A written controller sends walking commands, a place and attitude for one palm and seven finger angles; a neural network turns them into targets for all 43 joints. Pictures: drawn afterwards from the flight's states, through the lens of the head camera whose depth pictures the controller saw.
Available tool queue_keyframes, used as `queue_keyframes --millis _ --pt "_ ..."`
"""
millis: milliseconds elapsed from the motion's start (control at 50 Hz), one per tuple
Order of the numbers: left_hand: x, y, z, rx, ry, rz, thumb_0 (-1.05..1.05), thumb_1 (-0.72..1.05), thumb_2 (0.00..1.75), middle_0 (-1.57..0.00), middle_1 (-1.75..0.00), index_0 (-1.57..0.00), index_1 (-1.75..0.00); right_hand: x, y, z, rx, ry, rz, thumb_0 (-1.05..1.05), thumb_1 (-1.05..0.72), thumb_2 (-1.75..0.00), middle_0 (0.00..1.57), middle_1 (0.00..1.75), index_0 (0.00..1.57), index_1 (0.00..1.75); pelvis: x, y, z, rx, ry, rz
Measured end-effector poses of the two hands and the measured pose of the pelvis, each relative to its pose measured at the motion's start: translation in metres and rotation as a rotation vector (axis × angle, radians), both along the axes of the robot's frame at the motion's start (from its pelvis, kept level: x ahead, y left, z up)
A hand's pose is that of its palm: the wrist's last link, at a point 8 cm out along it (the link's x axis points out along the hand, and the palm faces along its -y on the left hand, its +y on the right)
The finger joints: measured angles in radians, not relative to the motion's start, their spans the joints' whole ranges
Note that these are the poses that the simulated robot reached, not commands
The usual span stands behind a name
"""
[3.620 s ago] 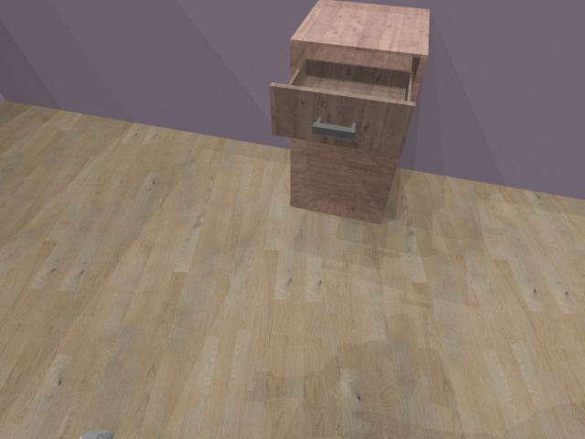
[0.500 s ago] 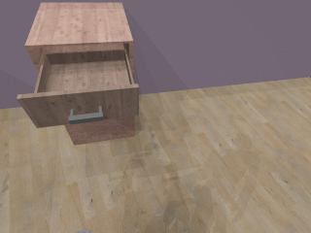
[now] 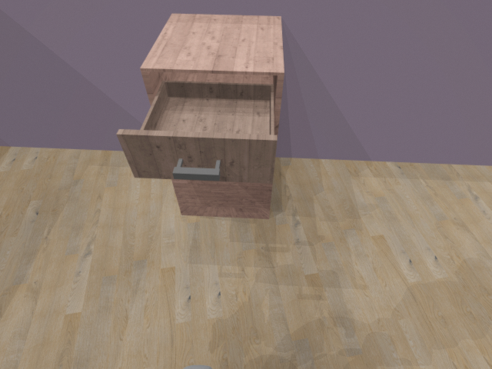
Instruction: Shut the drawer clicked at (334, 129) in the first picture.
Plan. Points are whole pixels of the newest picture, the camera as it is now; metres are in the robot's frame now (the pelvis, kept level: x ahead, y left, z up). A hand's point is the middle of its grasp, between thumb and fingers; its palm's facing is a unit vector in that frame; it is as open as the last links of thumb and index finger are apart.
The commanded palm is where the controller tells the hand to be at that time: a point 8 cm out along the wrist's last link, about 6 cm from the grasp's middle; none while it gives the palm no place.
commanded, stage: take the last steps up to it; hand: left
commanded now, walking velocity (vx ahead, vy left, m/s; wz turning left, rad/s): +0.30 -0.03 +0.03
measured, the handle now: (198, 168) +0.58 +0.18 -0.08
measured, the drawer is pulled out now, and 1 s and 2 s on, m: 0.30 0.30 0.30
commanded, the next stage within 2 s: come to a stop and stand still in 0.94 s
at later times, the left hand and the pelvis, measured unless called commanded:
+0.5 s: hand out of the picture +0.15 +0.20 -0.17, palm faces +0.00 -0.99 -0.17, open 7.4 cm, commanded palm none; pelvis +0.09 +0.01 +0.00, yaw +0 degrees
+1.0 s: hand (184, 324) +0.23 +0.16 -0.19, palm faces +0.12 -0.98 -0.16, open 7.2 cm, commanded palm none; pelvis +0.24 -0.02 -0.01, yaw +2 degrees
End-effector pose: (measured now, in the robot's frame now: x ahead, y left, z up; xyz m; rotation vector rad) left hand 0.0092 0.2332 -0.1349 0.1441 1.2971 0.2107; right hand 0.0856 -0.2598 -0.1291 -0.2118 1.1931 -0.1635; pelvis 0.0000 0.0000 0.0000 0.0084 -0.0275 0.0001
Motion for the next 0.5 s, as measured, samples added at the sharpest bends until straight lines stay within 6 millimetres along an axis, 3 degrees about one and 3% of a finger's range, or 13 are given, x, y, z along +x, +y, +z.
queue_keyframes --millis 120,160,220,280,360,500 --pt "-0.047 0.007 -0.022 -0.081 0.107 0.074 0.0 0.91 0.9 -0.2 -0.3 -0.2 -0.3 0.023 0.039 0.006 -0.004 -0.057 0.074 0.0 -0.91 -0.9 0.19 0.3 0.2 0.3 0.006 0.019 -0.007 -0.031 0.01 0.017" --pt "-0.056 0.011 -0.027 -0.099 0.16 0.075 0.0 0.91 0.9 -0.2 -0.3 -0.2 -0.3 0.019 0.053 0.006 0.003 -0.059 0.07 0.0 -0.91 -0.9 0.19 0.3 0.2 0.3 0.01 0.024 -0.007 -0.028 0.004 0.013" --pt "-0.05 0.017 -0.024 -0.112 0.192 0.059 0.0 0.91 0.9 -0.2 -0.3 -0.2 -0.3 0.001 0.061 0.01 -0.001 -0.034 0.013 -0.01 -0.93 -0.9 0.2 0.3 0.2 0.3 0.019 0.028 0.0 -0.032 0.001 0.015" --pt "-0.027 0.023 -0.019 -0.111 0.166 0.045 0.0 0.91 0.9 -0.2 -0.3 -0.2 -0.3 -0.021 0.055 0.014 -0.025 0.038 -0.021 -0.02 -0.95 -0.89 0.2 0.3 0.2 0.3 0.029 0.03 0.005 -0.03 0.003 0.016" --pt "0.019 0.027 -0.015 -0.094 0.108 0.023 0.0 0.91 0.9 -0.2 -0.3 -0.2 -0.3 -0.054 0.05 0.013 -0.026 0.166 -0.063 -0.01 -0.94 -0.9 0.2 0.3 0.2 0.3 0.047 0.027 0.007 -0.024 0.005 0.01" --pt "0.132 0.012 -0.01 -0.056 -0.007 -0.074 0.0 0.91 0.9 -0.19 -0.3 -0.2 -0.3 -0.095 0.049 0.003 0.039 0.361 -0.156 0.0 -0.92 -0.9 0.2 0.3 0.2 0.3 0.086 0.006 0.002 -0.009 0.009 -0.002"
